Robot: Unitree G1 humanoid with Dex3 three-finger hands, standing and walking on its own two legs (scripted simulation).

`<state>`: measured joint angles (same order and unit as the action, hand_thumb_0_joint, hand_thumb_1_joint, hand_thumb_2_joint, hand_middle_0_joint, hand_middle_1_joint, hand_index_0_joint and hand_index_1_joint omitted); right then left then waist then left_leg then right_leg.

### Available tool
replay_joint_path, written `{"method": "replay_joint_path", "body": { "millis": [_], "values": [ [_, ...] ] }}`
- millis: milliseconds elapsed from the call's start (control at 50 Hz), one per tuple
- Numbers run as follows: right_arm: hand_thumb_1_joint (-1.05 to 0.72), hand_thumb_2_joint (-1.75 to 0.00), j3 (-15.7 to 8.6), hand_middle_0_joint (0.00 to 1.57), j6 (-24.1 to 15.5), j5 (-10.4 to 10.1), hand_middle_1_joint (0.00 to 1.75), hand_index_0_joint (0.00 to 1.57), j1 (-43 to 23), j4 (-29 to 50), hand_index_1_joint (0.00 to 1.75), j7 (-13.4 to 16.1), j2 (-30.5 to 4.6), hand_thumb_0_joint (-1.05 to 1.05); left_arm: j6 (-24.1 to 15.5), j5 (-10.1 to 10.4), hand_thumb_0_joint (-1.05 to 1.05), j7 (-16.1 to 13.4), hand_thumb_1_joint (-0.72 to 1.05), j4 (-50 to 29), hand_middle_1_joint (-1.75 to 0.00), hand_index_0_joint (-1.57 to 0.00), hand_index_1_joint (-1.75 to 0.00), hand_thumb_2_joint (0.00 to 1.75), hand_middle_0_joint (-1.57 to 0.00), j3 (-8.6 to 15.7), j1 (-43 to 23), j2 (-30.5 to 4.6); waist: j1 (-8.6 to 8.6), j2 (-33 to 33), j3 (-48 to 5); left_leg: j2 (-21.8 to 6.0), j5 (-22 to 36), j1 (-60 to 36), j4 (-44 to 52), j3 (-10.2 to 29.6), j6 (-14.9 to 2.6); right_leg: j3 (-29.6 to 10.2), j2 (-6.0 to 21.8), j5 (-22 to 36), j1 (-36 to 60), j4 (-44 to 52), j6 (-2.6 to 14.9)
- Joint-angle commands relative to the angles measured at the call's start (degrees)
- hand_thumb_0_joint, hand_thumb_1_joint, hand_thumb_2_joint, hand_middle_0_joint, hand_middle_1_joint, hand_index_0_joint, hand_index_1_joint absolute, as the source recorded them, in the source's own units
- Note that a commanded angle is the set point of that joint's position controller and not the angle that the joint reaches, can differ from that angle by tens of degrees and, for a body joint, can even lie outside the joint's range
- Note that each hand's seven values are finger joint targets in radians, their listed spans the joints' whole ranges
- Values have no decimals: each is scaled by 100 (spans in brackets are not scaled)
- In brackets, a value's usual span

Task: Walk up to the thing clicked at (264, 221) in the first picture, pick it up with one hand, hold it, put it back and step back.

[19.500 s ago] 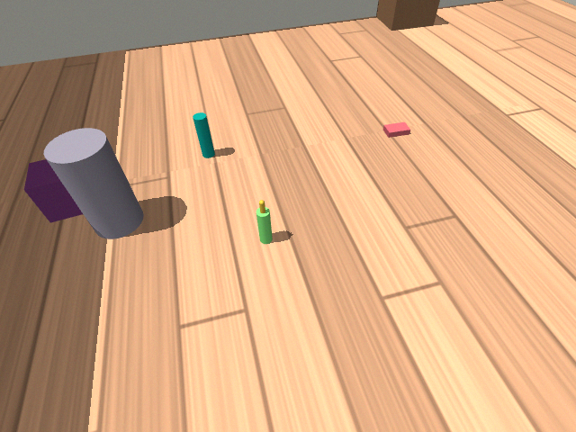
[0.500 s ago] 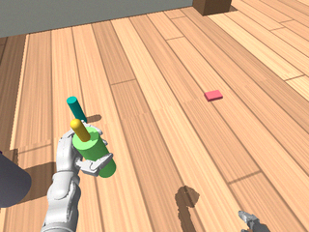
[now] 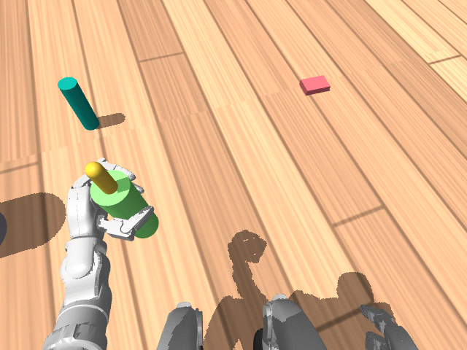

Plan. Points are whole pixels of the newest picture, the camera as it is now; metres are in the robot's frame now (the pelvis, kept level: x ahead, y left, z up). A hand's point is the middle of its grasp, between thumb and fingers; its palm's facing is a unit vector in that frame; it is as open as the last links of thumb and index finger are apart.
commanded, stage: crouch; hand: left
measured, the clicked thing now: (124, 202) +0.37 +0.18 +0.00
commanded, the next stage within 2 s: lower in 1.34 s
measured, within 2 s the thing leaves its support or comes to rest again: neither
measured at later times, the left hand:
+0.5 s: hand (146, 228) +0.41 +0.20 -0.24, palm faces +0.13 -0.99 -0.01, open 8.8 cm
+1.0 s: hand (152, 231) +0.44 +0.21 -0.35, palm faces +0.13 -0.99 +0.01, open 8.7 cm
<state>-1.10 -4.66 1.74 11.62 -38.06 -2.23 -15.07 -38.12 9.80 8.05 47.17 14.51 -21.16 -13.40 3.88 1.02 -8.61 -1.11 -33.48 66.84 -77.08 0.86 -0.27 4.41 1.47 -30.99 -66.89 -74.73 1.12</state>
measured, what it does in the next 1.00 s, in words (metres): lowers itself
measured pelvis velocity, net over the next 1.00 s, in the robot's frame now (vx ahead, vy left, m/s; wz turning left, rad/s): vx -0.07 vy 0.01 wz -0.09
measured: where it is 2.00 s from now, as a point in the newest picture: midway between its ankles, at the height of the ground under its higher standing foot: outside the picture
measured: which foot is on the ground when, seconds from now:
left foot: down 0.00-1.00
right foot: down 0.00-1.00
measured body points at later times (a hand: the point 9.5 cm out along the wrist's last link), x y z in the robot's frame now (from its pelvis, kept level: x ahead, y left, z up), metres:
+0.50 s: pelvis -0.06 +0.00 -0.20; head +0.15 +0.04 +0.20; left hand +0.40 +0.25 -0.24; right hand +0.05 -0.26 -0.33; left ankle +0.02 +0.11 -0.61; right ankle +0.04 -0.11 -0.61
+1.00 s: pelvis -0.07 +0.01 -0.29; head +0.16 +0.07 +0.09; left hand +0.42 +0.26 -0.35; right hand -0.02 -0.27 -0.40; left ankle +0.02 +0.11 -0.61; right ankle +0.04 -0.11 -0.61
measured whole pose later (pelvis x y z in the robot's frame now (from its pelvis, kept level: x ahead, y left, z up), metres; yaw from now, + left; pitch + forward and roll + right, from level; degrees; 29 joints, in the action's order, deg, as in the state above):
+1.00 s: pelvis -0.07 +0.01 -0.29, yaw -5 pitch +31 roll -7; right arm 7.1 -0.5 7.8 7.4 -40.6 -5.6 -16.6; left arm -43.5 3.0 8.8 70.8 28.9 -48.0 -31.0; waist 12.1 2.3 -1.9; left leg -1.3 -39.4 127.0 -135.0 4.4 -2.3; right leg 7.2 3.2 -34.7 -124.7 -128.5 1.5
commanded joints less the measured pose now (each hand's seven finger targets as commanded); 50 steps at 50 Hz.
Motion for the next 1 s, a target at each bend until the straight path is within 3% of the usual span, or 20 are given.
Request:
{"method": "replay_joint_path", "body": {
  "millis": [0, 100, 120, 140, 180, 200, 300, 340, 420, 440, 480, 520, 580, 600, 640, 760, 780, 860, 940, 980],
  "values": [
    [-89, -90, -218, 20, -123, 10, 30, 20, 284, 475, 30, -43, -833, 0, -729, -27, 0, 73, 28, -650, -140, -128, -140, 128, -126, 166, -1799, -925, -8, -589, -2817, 177, 1412, -356, -177, 177, -79, -467, -127, 1308, 335, -182, 83],
    [-90, -91, -274, 20, -13, 40, 30, 20, 381, 418, 30, -72, -1024, 0, -816, 81, 0, 9, 23, -702, -143, -130, -143, 129, -129, 473, -2495, -1124, 7, -648, -3583, 143, 1552, 3, -763, 298, -44, -322, -141, 1261, -419, -937, 139],
    [-90, -91, -248, 20, 11, 62, 30, 20, 432, 365, 30, -76, -1019, 0, -831, 37, 0, -1, 24, -625, -143, -129, -143, 130, -128, 532, -2607, -1227, 86, -667, -3658, 149, 1588, 145, -907, 321, -43, -304, -139, 1284, -529, -1101, 146],
    [-90, -91, -258, 20, 16, 68, 30, 20, 388, 357, 30, -86, -1051, 0, -834, 30, 0, 19, 22, -557, -143, -128, -143, 130, -128, 551, -2579, -1228, 12, -640, -3742, 143, 1679, 124, -1022, 324, -52, -287, -150, 1339, -678, -1239, 157],
    [-91, -91, -286, 20, 37, 113, 30, 20, 414, 255, 30, -106, -1072, 0, -840, -70, 0, 17, 22, -302, -142, -129, -143, 129, -129, 432, -2702, -1101, 132, -604, -3710, 146, 1705, 391, -1313, 326, -73, -259, -154, 1370, -1037, -1490, 164],
    [-91, -91, -279, 20, 61, 123, 30, 20, 479, 211, 30, -111, -1107, 0, -851, -113, 0, 14, 21, -98, -142, -129, -143, 129, -129, 569, -2652, -1225, 198, -553, -3718, 143, 1759, 542, -1443, 365, -74, -206, -159, 1379, -1203, -1659, 172],
    [-91, -91, -204, 20, 120, 227, 30, 20, 506, 83, 30, -185, -1077, 0, -980, -188, 0, -5, 20, 475, -143, -130, -143, 129, -129, 841, -3134, -1464, 314, -251, -3754, 179, 1236, 1791, -2248, 231, -144, -312, -129, 1121, -1467, -2163, 114],
    [-92, -91, -150, 20, 129, 273, 30, 20, 496, 44, 30, -222, -1088, 0, -1042, -237, 0, -3, 19, 627, -144, -132, -144, 129, -131, 1010, -3265, -1684, 253, -410, -3762, 176, 1133, 1968, -2424, 214, -118, -271, -124, 957, -1785, -2414, 134],
    [-92, -91, -105, 20, 175, 344, 30, 20, 493, 21, 30, -267, -1134, 0, -1148, -397, 0, 69, 20, 708, -145, -134, -146, 129, -134, 988, -3854, -1900, 380, -796, -3856, 161, 762, 2229, -2713, 163, -72, -205, -125, 623, -2296, -2799, 160],
    [-92, -91, -85, 20, 190, 343, 30, 20, 452, 15, 30, -263, -1150, 0, -1184, -408, 0, 84, 19, 639, -146, -134, -146, 130, -134, 1097, -4044, -2056, 354, -970, -3785, 156, 514, 2185, -2689, 186, -47, -143, -127, 411, -2566, -2916, 180],
    [-92, -91, -73, 20, 192, 363, 30, 20, 438, 3, 30, -265, -1188, 0, -1182, -415, 0, 115, 20, 779, -147, -135, -147, 130, -134, 1050, -4294, -2073, 450, -1087, -3659, 143, 78, 2397, -2814, 181, -34, -94, -118, 132, -2823, -3073, 167],
    [-91, -91, -26, 20, 215, 381, 30, 20, 479, -33, 30, -262, -1235, 0, -1154, -466, 0, 103, 19, 919, -146, -134, -146, 130, -133, 1218, -4360, -2396, 464, -1155, -3756, 158, 5, 2628, -2991, 136, -44, -73, -105, 97, -2777, -3221, 147],
    [-91, -91, 37, 20, 239, 399, 30, 20, 481, -45, 30, -259, -1273, 0, -1096, -525, 0, 95, 19, 891, -146, -134, -147, 130, -133, 1171, -4717, -2500, 620, -1151, -3693, 148, -197, 2878, -3229, 116, -72, -36, -95, -47, -2958, -3376, 112],
    [-91, -91, 55, 20, 249, 397, 30, 20, 439, -26, 30, -248, -1283, 0, -1045, -492, 0, 95, 18, 1074, -145, -134, -145, 128, -133, 1222, -4614, -2527, 577, -1059, -3679, 165, -261, 3063, -3343, 63, -96, -99, -93, -126, -2883, -3375, 94],
    [-91, -91, 93, 20, 246, 416, 30, 20, 467, -24, 30, -251, -1336, 0, -990, -457, 0, 111, 18, 1172, -145, -134, -145, 128, -133, 1168, -4652, -2396, 668, -976, -3563, 167, -217, 3232, -3490, 84, -111, -2, -95, -43, -2994, -3503, 80],
    [-90, -90, 208, 20, 300, 472, 30, 20, 440, -53, 30, -242, -1432, 0, -919, -542, 0, 87, 17, 1463, -144, -136, -144, 126, -134, 1388, -4521, -2813, 729, -861, -3236, 165, -485, 3909, -3876, 85, -158, 37, -132, -253, -3156, -3733, 52],
    [-90, -90, 231, 20, 310, 478, 30, 20, 416, -64, 30, -244, -1449, 0, -945, -553, 0, 86, 18, 1367, -144, -134, -143, 126, -132, 1453, -4515, -2929, 672, -960, -3162, 161, -493, 3908, -3847, 106, -146, 88, -138, -269, -3254, -3818, 65],
    [-90, -90, 309, 20, 352, 534, 30, 20, 431, -54, 30, -250, -1565, 0, -952, -575, 0, 72, 17, 1231, -145, -134, -144, 127, -132, 1551, -4584, -3019, 746, -1283, -3266, 118, -50, 3586, -3972, 236, -74, 226, -149, 152, -3490, -4135, 113],
    [-91, -91, 363, 20, 391, 592, 30, 20, 417, -70, 30, -273, -1602, 0, -967, -640, 0, 64, 21, 1241, -144, -134, -143, 127, -132, 1395, -4665, -2905, 891, -1447, -3157, 79, -74, 3527, -4053, 346, -47, 309, -161, 164, -3746, -4278, 125],
    [-91, -91, 395, 20, 408, 633, 30, 20, 440, -80, 30, -272, -1669, 0, -997, -676, 0, 90, 23, 1105, -143, -133, -142, 127, -131, 1442, -4586, -3046, 891, -1583, -3149, 62, 94, 3437, -4083, 406, -24, 353, -151, 306, -3761, -4370, 133]
  ]
}}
